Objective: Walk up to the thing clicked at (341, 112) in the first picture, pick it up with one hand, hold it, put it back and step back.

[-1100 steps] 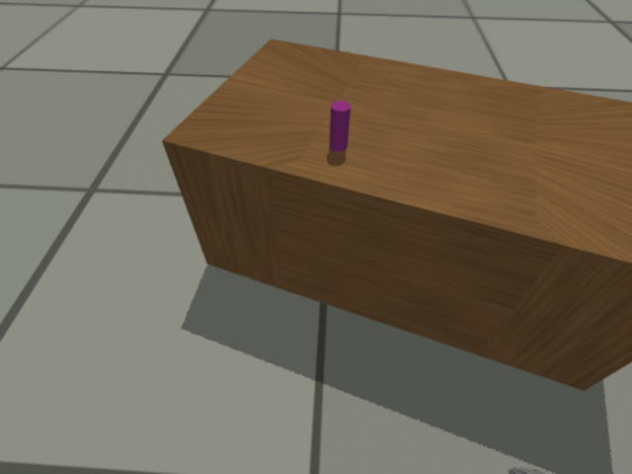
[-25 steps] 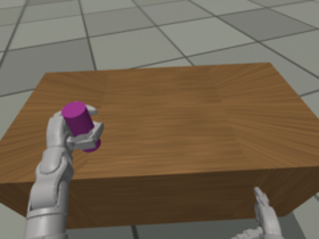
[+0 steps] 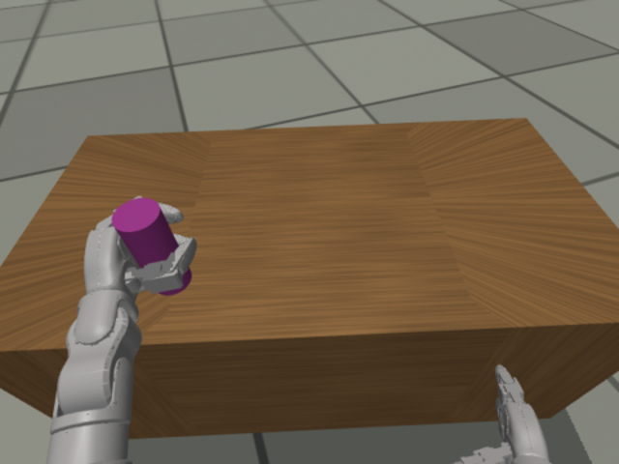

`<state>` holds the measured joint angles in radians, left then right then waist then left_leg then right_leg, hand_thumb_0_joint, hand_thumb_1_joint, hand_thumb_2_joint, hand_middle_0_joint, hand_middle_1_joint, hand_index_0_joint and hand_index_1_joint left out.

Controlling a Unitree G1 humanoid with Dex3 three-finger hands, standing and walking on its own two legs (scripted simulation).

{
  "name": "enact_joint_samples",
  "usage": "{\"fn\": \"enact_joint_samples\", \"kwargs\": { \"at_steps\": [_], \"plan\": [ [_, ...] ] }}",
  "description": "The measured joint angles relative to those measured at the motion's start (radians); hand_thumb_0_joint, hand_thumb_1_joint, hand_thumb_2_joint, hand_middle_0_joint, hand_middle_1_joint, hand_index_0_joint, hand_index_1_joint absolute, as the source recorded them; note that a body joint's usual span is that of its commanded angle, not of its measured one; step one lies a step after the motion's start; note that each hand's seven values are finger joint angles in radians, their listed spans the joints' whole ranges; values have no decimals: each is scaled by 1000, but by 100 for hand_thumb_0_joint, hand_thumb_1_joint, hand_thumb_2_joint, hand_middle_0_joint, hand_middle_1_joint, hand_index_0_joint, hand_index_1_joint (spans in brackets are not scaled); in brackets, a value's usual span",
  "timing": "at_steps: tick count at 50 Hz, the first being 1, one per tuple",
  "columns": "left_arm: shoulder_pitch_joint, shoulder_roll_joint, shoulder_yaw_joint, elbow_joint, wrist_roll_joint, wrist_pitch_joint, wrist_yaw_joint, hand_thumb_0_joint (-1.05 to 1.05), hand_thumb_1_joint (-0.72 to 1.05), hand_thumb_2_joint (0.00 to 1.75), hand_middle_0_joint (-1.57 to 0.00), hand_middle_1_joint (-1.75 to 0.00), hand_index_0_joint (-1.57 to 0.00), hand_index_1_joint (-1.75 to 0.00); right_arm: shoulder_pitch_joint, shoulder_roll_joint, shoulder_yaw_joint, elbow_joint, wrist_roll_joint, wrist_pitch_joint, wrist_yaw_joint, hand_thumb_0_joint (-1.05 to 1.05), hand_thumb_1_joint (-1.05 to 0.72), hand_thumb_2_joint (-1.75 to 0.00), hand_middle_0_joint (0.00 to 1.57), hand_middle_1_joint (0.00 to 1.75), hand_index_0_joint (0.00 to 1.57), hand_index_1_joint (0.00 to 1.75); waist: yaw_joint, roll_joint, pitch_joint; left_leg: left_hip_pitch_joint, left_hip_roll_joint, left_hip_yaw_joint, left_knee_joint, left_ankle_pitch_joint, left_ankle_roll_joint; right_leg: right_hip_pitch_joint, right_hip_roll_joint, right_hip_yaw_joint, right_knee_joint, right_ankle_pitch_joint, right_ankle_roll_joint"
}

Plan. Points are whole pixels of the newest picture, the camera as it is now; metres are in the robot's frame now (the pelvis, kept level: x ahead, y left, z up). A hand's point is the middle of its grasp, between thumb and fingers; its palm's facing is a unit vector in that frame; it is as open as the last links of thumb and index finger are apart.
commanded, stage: hold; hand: left
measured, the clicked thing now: (156, 250) +0.33 +0.18 +0.14
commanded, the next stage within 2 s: crouch in 0.48 s
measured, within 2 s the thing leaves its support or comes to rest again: neither
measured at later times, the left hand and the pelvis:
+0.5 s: hand (174, 254) +0.33 +0.16 +0.13, palm faces +0.13 -0.99 +0.01, open 6.6 cm; pelvis +0.00 +0.00 +0.00, yaw +0 degrees
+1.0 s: hand (183, 248) +0.38 +0.17 +0.08, palm faces +0.14 -0.99 +0.02, open 6.6 cm; pelvis -0.01 +0.00 -0.01, yaw +0 degrees
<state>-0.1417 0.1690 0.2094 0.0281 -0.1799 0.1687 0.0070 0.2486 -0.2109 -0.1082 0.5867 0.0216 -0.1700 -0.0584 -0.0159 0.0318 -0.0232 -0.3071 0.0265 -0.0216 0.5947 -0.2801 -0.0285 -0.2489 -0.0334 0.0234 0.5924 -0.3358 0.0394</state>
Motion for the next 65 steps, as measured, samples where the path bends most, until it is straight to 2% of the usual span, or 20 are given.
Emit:
{"fn": "enact_joint_samples", "kwargs": {
  "at_steps": [8, 16, 25, 30, 34, 38, 42, 45, 47, 54, 59, 65],
  "plan": [
    [-21, 4, -25, 4, 8, -13, -3, -1, 1, 110, -89, -109, -93, -109, -19, 0, 5, 20, -1, 6, -11, -1, 51, -6, 5, 5, 6, 5, -6, -1, -11, 7, 1, 0, 0, -4, 0, 9, 1, 0, -4, -1, -1],
    [-45, 19, 15, 64, -6, -7, -12, -1, 1, 111, -89, -109, -93, -109, -12, 4, 0, 10, 4, 15, 2, -1, 51, -6, 5, 5, 6, 5, -6, 2, -17, 14, 1, 5, -12, 0, 1, 13, 0, 4, -15, 3, 1],
    [15, -7, -29, 11, 10, -20, -2, -1, 1, 110, -89, -110, -93, -109, -4, 3, 7, -1, 0, 17, 2, -1, 51, -6, 5, 5, 6, 5, 1, 0, 4, 8, 1, 4, -8, -2, 2, 10, 0, 3, -18, 5, 1],
    [1, 9, -20, -9, 9, -34, 7, -1, 1, 111, -90, -110, -93, -110, -18, 2, 4, 2, -2, 19, -13, -1, 51, -6, 6, 5, 6, 5, -5, 3, -5, 18, 1, 4, -8, -5, 2, 22, 0, 3, -20, 3, 2],
    [-44, 19, -5, 28, 4, -33, 2, -1, 1, 111, -90, -109, -93, -109, -23, 6, 10, 16, 1, 20, -15, -1, 51, -6, 5, 5, 6, 5, -3, -1, -18, 25, 0, 2, -14, -3, 2, 29, -1, 0, -23, 2, 2],
    [-67, 17, -11, 90, 0, -17, -24, -1, 1, 111, -90, -109, -93, -109, -22, 19, 40, 25, 4, 21, 2, -1, 53, -5, 5, 5, 6, 5, -2, -4, -20, 19, -1, 1, -19, 2, 2, 22, -2, -1, -26, 5, 1],
    [-86, 10, -10, 185, 4, -21, -32, -1, 1, 112, -90, -108, -94, -108, -30, 37, 49, 31, -3, 16, 21, -1, 54, -5, 5, 5, 6, 5, -8, -3, -1, -2, 0, 2, -17, 8, 2, -1, -1, 1, -21, 11, 0],
    [-119, 18, 4, 271, 18, -64, -22, -1, 1, 111, -90, -108, -93, -108, -37, 35, 45, 26, -8, 18, 24, -1, 55, -5, 6, 5, 6, 5, -19, -7, 19, -31, 0, 4, -4, 9, 2, -32, 0, 4, -4, 10, 1],
    [-151, 32, 19, 332, 23, -116, -19, -1, 1, 111, -89, -109, -93, -109, -41, 27, 44, 14, -9, 18, 19, -1, 55, -5, 6, 5, 6, 5, -29, -16, 26, -57, 1, 5, 14, 5, 2, -61, 1, 6, 17, 5, 2],
    [-315, 93, 49, 559, 16, -297, -42, -1, 2, 110, -90, -108, -93, -108, -44, 8, 51, -38, -16, 21, 8, -1, 54, -5, 6, 5, 6, 5, -59, -54, 4, -174, 7, 0, 103, -25, -2, -176, 9, 6, 103, -23, -1],
    [-396, 133, 65, 709, 31, -360, -39, -1, 1, 111, -90, -108, -93, -108, -23, -4, 32, -93, -25, 39, 22, -1, 54, -5, 6, 5, 6, 5, -79, -49, -23, -256, 16, 3, 161, -49, -1, -254, 19, 11, 147, -37, 0],
    [-434, 148, 80, 800, 35, -427, -48, -1, 1, 111, -90, -108, -94, -108, 20, -10, 34, -186, -27, 58, 30, -1, 54, -5, 5, 5, 6, 5, -95, -45, -36, -329, 19, 6, 218, -75, 3, -325, 23, 16, 197, -58, 4]
  ]
}}
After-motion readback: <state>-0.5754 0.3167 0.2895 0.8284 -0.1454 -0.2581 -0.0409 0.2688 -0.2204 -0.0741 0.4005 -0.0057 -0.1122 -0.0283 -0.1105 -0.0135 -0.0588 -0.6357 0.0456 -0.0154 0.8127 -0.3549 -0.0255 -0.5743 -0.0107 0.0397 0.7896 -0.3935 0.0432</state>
